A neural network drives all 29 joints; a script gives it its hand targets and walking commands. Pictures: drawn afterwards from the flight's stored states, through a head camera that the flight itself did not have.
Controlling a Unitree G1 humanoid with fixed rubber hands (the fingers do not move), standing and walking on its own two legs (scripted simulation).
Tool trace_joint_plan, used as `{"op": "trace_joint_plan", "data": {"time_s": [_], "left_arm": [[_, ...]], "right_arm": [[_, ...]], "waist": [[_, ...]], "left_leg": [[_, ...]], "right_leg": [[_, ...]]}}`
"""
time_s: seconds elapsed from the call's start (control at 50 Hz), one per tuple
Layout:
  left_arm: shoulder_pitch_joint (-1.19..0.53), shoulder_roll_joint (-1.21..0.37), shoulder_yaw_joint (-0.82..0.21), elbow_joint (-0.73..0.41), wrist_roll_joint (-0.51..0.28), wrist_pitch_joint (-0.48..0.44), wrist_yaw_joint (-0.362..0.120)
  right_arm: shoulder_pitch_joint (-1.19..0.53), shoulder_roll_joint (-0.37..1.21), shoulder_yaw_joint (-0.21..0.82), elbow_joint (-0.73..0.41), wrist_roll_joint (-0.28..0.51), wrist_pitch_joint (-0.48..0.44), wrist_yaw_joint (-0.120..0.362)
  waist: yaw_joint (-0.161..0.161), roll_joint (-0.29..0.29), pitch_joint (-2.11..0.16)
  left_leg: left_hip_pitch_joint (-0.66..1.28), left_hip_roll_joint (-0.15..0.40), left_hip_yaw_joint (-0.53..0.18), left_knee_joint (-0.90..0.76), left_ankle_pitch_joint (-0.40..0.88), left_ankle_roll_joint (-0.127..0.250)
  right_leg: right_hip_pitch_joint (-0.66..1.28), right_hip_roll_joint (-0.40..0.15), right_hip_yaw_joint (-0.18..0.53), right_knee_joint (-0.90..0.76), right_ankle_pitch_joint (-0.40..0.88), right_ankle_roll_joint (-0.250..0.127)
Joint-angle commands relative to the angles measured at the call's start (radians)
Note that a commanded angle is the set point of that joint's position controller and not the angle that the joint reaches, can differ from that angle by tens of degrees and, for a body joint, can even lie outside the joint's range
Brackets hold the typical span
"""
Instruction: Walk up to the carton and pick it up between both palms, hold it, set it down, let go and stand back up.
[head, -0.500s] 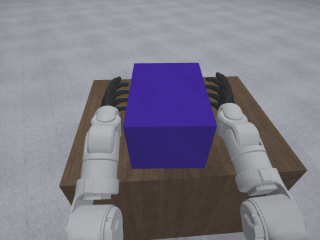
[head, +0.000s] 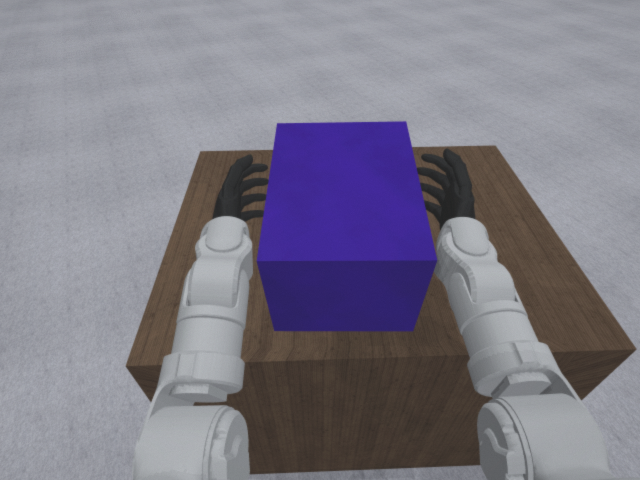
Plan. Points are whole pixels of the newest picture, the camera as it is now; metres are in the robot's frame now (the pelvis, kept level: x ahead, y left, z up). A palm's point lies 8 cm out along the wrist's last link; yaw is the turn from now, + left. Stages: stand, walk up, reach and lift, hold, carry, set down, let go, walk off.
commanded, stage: set down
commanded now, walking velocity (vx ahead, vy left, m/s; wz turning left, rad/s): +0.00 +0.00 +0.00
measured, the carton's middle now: (342, 223) +0.42 +0.00 +0.12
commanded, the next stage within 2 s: none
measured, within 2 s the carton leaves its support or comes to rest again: neither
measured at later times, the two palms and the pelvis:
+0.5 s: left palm (230, 233) +0.39 +0.15 +0.13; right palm (438, 230) +0.40 -0.13 +0.12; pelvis +0.01 +0.00 +0.00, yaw +0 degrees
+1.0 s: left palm (235, 260) +0.40 +0.15 +0.07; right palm (429, 240) +0.42 -0.13 +0.09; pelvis +0.02 +0.00 +0.00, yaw +0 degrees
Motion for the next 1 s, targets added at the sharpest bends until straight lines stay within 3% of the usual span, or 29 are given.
{"op": "trace_joint_plan", "data": {"time_s": [0.0,0.06,0.08,0.14,0.18,0.26,0.28,0.3,0.32,0.38,0.44,0.46,0.5,0.52,0.54,0.58,0.6,0.64,0.66,0.74,0.76,0.8,0.82,0.84,0.86,0.88,0.9,0.94,0.98], "left_arm": [[-0.595,-0.572,-0.343,-0.07,-0.056,-0.097,-0.162],[-0.577,-0.517,-0.273,-0.075,-0.021,-0.094,-0.201],[-0.545,-0.505,-0.235,-0.053,-0.002,-0.095,-0.209],[-0.588,-0.535,-0.265,-0.109,-0.028,-0.127,-0.209],[-0.586,-0.571,-0.301,-0.118,-0.038,-0.137,-0.19],[-0.635,-0.585,-0.322,-0.118,-0.035,-0.177,-0.153],[-0.636,-0.6,-0.33,-0.117,-0.035,-0.181,-0.149],[-0.653,-0.623,-0.354,-0.132,-0.044,-0.193,-0.135],[-0.674,-0.616,-0.361,-0.115,-0.058,-0.207,-0.128],[-0.609,-0.593,-0.323,-0.062,-0.017,-0.2,-0.119],[-0.57,-0.572,-0.292,-0.024,0.003,-0.199,-0.124],[-0.601,-0.601,-0.312,-0.035,-0.015,-0.218,-0.118],[-0.587,-0.581,-0.29,-0.031,-0.025,-0.237,-0.116],[-0.611,-0.586,-0.287,-0.03,-0.028,-0.248,-0.115],[-0.611,-0.594,-0.286,-0.01,-0.018,-0.259,-0.112],[-0.648,-0.588,-0.276,0.002,-0.019,-0.281,-0.105],[-0.674,-0.608,-0.302,-0.021,-0.044,-0.303,-0.102],[-0.683,-0.63,-0.326,-0.005,-0.066,-0.334,-0.091],[-0.704,-0.603,-0.302,-0.001,-0.063,-0.348,-0.088],[-0.631,-0.544,-0.178,0.126,-0.001,-0.351,-0.096],[-0.652,-0.542,-0.185,0.162,0.008,-0.347,-0.099],[-0.629,-0.527,-0.145,0.131,0.033,-0.345,-0.101],[-0.658,-0.532,-0.156,0.141,0.027,-0.359,-0.1],[-0.656,-0.55,-0.167,0.152,0.019,-0.378,-0.097],[-0.722,-0.599,-0.232,0.097,-0.017,-0.411,-0.082],[-0.726,-0.605,-0.221,0.117,-0.005,-0.428,-0.074],[-0.732,-0.62,-0.227,0.103,-0.006,-0.441,-0.067],[-0.735,-0.661,-0.268,0.09,-0.031,-0.478,-0.048],[-0.791,-0.67,-0.275,0.088,-0.03,-0.505,-0.03]], "right_arm": [[-0.775,0.657,0.388,-0.219,-0.043,-0.104,0.145],[-0.701,0.617,0.367,-0.179,-0.056,-0.097,0.142],[-0.714,0.622,0.372,-0.194,-0.059,-0.101,0.144],[-0.728,0.644,0.389,-0.208,-0.053,-0.135,0.151],[-0.794,0.626,0.403,-0.262,-0.036,-0.159,0.154],[-0.777,0.6,0.361,-0.17,-0.068,-0.179,0.179],[-0.777,0.614,0.334,-0.162,-0.08,-0.189,0.184],[-0.81,0.604,0.358,-0.197,-0.08,-0.203,0.192],[-0.785,0.598,0.324,-0.148,-0.093,-0.213,0.195],[-0.699,0.549,0.28,-0.045,-0.119,-0.213,0.209],[-0.688,0.551,0.268,-0.04,-0.133,-0.211,0.209],[-0.711,0.541,0.257,-0.045,-0.14,-0.23,0.213],[-0.713,0.573,0.288,-0.061,-0.132,-0.237,0.218],[-0.705,0.586,0.273,-0.038,-0.147,-0.242,0.215],[-0.747,0.584,0.276,-0.059,-0.155,-0.255,0.219],[-0.75,0.583,0.268,-0.04,-0.163,-0.259,0.221],[-0.75,0.585,0.253,-0.044,-0.178,-0.27,0.22],[-0.783,0.616,0.288,-0.092,-0.17,-0.288,0.226],[-0.764,0.611,0.278,-0.026,-0.169,-0.284,0.231],[-0.726,0.595,0.201,0.045,-0.221,-0.272,0.241],[-0.7,0.571,0.169,0.108,-0.236,-0.261,0.249],[-0.656,0.57,0.166,0.15,-0.236,-0.259,0.264],[-0.67,0.567,0.15,0.154,-0.249,-0.266,0.265],[-0.696,0.581,0.167,0.127,-0.254,-0.286,0.266],[-0.725,0.605,0.17,0.102,-0.238,-0.308,0.261],[-0.723,0.612,0.159,0.132,-0.246,-0.314,0.271],[-0.707,0.633,0.161,0.149,-0.252,-0.319,0.264],[-0.749,0.653,0.184,0.105,-0.241,-0.346,0.268],[-0.727,0.642,0.163,0.172,-0.245,-0.355,0.276]], "waist": [[0.011,-0.011,-0.428],[0.007,-0.031,-0.371],[0.028,-0.065,-0.353],[0.034,-0.044,-0.38],[0.046,0.014,-0.437],[0.058,0.057,-0.434],[0.042,0.053,-0.45],[0.071,0.083,-0.509],[0.048,0.081,-0.476],[0.044,0.088,-0.393],[0.061,0.042,-0.35],[0.035,0.055,-0.406],[0.077,0.007,-0.393],[0.064,-0.002,-0.423],[0.08,0.017,-0.432],[0.081,-0.001,-0.45],[0.051,-0.018,-0.512],[0.064,-0.023,-0.565],[0.082,-0.014,-0.543],[0.104,-0.072,-0.423],[0.081,-0.037,-0.384],[0.117,-0.029,-0.339],[0.101,-0.02,-0.372],[0.114,-0.027,-0.407],[0.078,-0.004,-0.505],[0.094,0.012,-0.499],[0.071,0.013,-0.503],[0.085,0.034,-0.582],[0.084,0.068,-0.595]], "left_leg": [[0.346,-0.054,0.01,-0.098,0.172,0.034],[0.315,-0.063,0.021,-0.117,0.118,0.047],[0.306,-0.063,0.023,-0.134,0.086,0.06],[0.318,-0.053,0.028,-0.129,0.142,0.047],[0.32,-0.053,0.016,-0.111,0.203,0.03],[0.351,-0.034,0.014,-0.122,0.183,0.015],[0.347,-0.034,0.019,-0.121,0.164,0.014],[0.387,-0.026,0.022,-0.1,0.233,0.007],[0.389,-0.023,0.018,-0.1,0.197,0.001],[0.396,-0.016,0.021,-0.103,0.205,-0.009],[0.39,-0.017,0.034,-0.104,0.216,0.001],[0.403,-0.016,0.026,-0.102,0.209,-0.002],[0.368,-0.017,0.033,-0.096,0.227,0.013],[0.341,-0.02,0.037,-0.102,0.226,0.01],[0.325,-0.023,0.044,-0.109,0.229,0.007],[0.322,-0.02,0.038,-0.105,0.221,0.009],[0.352,-0.017,0.045,-0.097,0.241,0.005],[0.308,-0.018,0.038,-0.083,0.265,0.008],[0.273,-0.021,0.046,-0.087,0.246,0.007],[0.205,-0.016,0.059,-0.132,0.116,0.035],[0.199,-0.017,0.059,-0.143,0.104,0.025],[0.198,-0.014,0.073,-0.149,0.11,0.029],[0.202,-0.015,0.067,-0.155,0.098,0.025],[0.17,-0.02,0.077,-0.148,0.126,0.023],[0.199,-0.016,0.059,-0.121,0.189,0.009],[0.184,-0.015,0.067,-0.12,0.198,0.003],[0.189,-0.018,0.065,-0.108,0.228,0.0],[0.198,-0.01,0.064,-0.078,0.297,-0.018],[0.219,0.0,0.061,-0.076,0.29,-0.028]], "right_leg": [[0.378,-0.031,-0.11,-0.178,0.269,0.094],[0.405,-0.062,-0.096,-0.173,0.307,0.114],[0.397,-0.06,-0.097,-0.18,0.272,0.121],[0.396,-0.055,-0.106,-0.167,0.298,0.111],[0.412,-0.045,-0.113,-0.155,0.347,0.098],[0.327,-0.029,-0.129,-0.174,0.198,0.072],[0.311,-0.028,-0.129,-0.178,0.171,0.069],[0.276,-0.013,-0.141,-0.171,0.187,0.057],[0.237,-0.016,-0.14,-0.181,0.141,0.053],[0.209,-0.01,-0.145,-0.195,0.114,0.042],[0.221,-0.011,-0.137,-0.202,0.145,0.044],[0.199,-0.006,-0.148,-0.199,0.133,0.045],[0.233,-0.009,-0.131,-0.187,0.178,0.052],[0.263,-0.016,-0.126,-0.187,0.198,0.055],[0.253,-0.017,-0.133,-0.185,0.216,0.057],[0.249,-0.013,-0.134,-0.175,0.212,0.06],[0.226,-0.008,-0.139,-0.174,0.226,0.059],[0.238,-0.009,-0.13,-0.161,0.278,0.06],[0.26,-0.018,-0.12,-0.15,0.284,0.068],[0.269,-0.029,-0.106,-0.167,0.154,0.073],[0.244,-0.026,-0.111,-0.17,0.127,0.068],[0.255,-0.035,-0.106,-0.166,0.125,0.074],[0.245,-0.031,-0.114,-0.166,0.126,0.073],[0.272,-0.038,-0.109,-0.162,0.191,0.07],[0.252,-0.026,-0.117,-0.149,0.246,0.065],[0.248,-0.032,-0.11,-0.149,0.239,0.062],[0.256,-0.029,-0.115,-0.144,0.292,0.067],[0.239,-0.017,-0.118,-0.123,0.344,0.058],[0.183,-0.012,-0.123,-0.132,0.27,0.047]]}}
